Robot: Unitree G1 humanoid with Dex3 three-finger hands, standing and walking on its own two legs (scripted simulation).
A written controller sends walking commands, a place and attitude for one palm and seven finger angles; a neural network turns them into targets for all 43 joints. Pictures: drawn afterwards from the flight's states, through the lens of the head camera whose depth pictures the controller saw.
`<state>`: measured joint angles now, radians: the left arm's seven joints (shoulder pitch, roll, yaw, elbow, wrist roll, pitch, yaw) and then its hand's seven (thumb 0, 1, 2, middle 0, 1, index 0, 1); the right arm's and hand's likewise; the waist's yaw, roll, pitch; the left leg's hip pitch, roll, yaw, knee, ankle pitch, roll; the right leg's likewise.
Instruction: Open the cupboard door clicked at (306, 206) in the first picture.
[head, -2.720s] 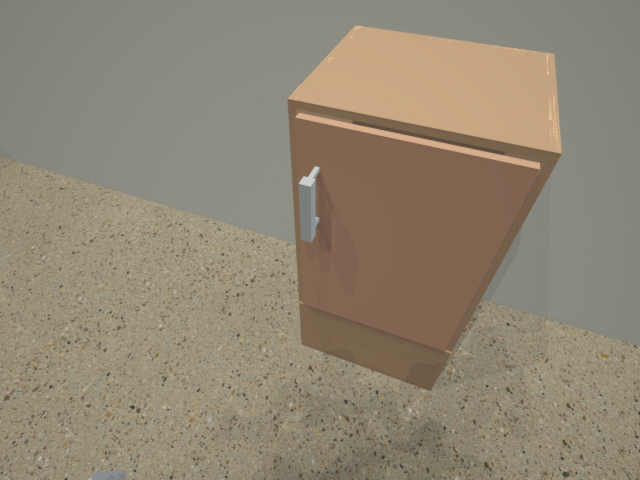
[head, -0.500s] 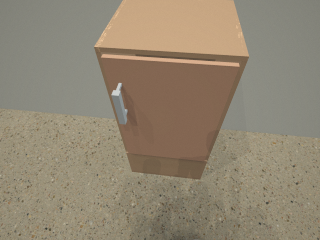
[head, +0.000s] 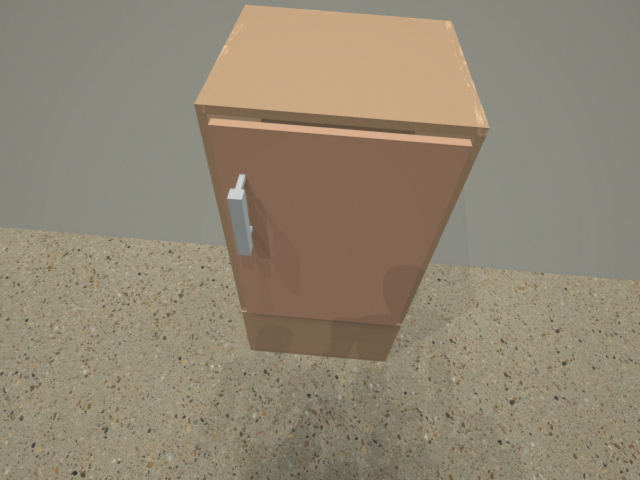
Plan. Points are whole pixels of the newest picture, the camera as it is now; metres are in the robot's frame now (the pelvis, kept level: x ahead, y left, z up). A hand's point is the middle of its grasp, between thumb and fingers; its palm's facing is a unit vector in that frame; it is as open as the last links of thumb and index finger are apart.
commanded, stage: come to a stop and stand still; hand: left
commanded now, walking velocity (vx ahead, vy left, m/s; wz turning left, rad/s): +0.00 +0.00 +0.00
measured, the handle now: (243, 215) +0.55 +0.16 -0.05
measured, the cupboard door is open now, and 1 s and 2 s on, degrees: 0 0 0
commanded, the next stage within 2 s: look again from close up in 0.40 s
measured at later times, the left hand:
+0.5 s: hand out of the picture -0.04 +0.13 -0.18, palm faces +0.08 -0.99 -0.15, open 7.3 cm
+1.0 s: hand out of the picture +0.01 +0.20 -0.17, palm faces +0.03 -0.97 -0.24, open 7.4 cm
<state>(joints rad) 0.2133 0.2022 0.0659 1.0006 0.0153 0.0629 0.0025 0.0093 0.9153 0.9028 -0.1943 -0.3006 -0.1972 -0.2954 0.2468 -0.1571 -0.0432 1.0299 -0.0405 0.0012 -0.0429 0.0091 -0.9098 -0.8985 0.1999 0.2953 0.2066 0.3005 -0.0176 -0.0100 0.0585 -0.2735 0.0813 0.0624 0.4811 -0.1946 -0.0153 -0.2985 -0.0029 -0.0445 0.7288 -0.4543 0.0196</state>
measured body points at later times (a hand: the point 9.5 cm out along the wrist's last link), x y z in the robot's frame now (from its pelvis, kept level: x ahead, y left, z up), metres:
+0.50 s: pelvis -0.02 -0.03 +0.00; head -0.01 -0.02 +0.45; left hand -0.04 +0.18 -0.16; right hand -0.04 -0.23 -0.16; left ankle +0.02 +0.12 -0.74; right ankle -0.01 -0.13 -0.74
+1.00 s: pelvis -0.01 +0.01 +0.00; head +0.00 +0.00 +0.45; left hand +0.01 +0.25 -0.15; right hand +0.00 -0.21 -0.16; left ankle +0.01 +0.12 -0.74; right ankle -0.01 -0.13 -0.74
